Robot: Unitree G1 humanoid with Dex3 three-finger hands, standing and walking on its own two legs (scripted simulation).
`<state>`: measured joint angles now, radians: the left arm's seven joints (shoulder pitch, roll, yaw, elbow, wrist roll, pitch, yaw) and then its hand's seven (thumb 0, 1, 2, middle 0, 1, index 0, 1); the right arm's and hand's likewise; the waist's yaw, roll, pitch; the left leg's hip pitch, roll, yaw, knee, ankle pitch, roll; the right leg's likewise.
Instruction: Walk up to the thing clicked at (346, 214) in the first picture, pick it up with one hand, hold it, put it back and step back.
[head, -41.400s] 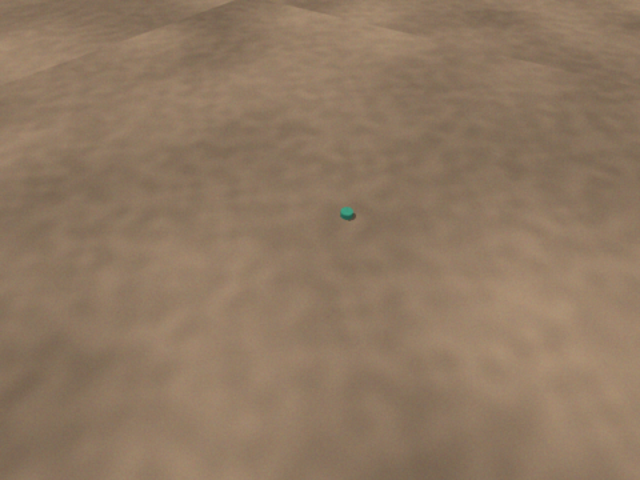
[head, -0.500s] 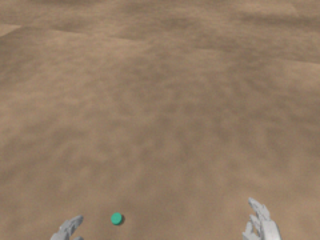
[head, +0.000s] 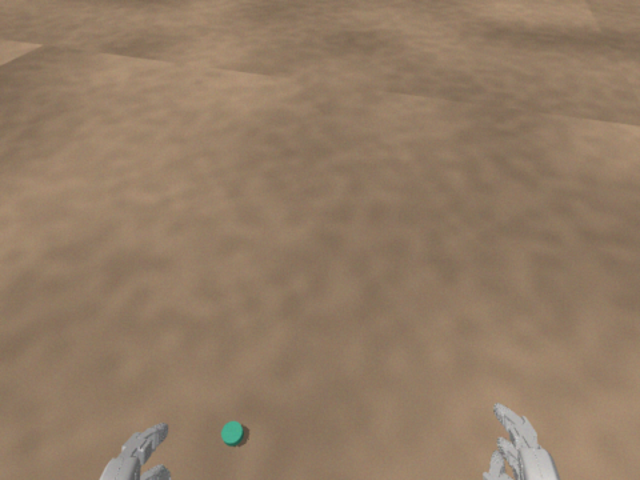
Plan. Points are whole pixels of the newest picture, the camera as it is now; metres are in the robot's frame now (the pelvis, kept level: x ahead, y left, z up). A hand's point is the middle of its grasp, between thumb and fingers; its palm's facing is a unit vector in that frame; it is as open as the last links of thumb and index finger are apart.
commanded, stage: home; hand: left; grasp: from above
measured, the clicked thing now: (232, 433) +0.43 +0.25 -0.70
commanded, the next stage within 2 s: stand in 1.38 s
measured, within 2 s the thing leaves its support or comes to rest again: neither
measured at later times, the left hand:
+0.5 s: hand out of the picture +0.16 +0.18 -0.05, palm faces +0.05 -0.98 -0.20, open 7.4 cm
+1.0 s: hand out of the picture +0.16 +0.18 -0.05, palm faces +0.04 -0.98 -0.21, open 7.4 cm
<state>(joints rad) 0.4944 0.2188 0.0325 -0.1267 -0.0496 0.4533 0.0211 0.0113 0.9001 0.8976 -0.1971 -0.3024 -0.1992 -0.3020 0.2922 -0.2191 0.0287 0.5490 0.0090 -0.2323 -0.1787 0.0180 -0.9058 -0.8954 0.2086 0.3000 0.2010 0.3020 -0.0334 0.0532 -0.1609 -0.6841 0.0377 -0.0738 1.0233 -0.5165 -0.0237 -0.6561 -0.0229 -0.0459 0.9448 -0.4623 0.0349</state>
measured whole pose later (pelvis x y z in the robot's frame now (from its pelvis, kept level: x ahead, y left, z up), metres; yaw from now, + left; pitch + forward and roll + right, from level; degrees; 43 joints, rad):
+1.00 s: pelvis +0.00 +0.00 +0.00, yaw +0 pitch +11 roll -3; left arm 0.50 0.23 0.03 -0.14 -0.05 0.46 0.02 0.01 0.90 0.90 -0.20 -0.30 -0.20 -0.30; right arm 0.29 -0.22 0.03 0.54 0.01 -0.24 -0.18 0.02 -0.91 -0.90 0.21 0.30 0.20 0.30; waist -0.03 0.05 -0.16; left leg -0.69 0.04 -0.07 1.03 -0.52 -0.02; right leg -0.67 -0.02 -0.04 0.95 -0.47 0.04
